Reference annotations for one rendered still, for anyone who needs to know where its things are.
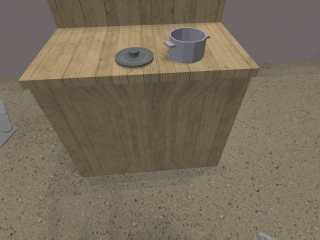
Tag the lid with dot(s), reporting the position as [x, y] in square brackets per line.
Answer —
[123, 58]

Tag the knob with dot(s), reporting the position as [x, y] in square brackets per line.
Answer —
[133, 52]

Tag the table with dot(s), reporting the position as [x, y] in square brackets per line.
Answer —
[166, 115]

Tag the left robot hand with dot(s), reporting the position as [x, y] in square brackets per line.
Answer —
[6, 128]

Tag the pot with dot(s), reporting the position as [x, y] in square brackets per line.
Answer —
[186, 44]

